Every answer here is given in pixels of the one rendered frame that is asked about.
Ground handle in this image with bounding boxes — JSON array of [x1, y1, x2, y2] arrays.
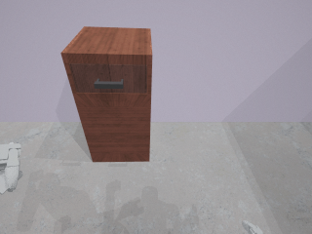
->
[[94, 78, 124, 89]]

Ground cabinet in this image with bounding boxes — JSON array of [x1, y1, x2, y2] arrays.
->
[[60, 26, 153, 163]]

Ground robot right hand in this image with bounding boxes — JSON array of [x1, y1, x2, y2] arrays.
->
[[242, 220, 263, 234]]

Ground robot left hand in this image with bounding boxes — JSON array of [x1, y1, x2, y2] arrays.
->
[[0, 142, 23, 195]]

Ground drawer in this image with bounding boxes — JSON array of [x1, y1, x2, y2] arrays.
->
[[69, 63, 147, 94]]

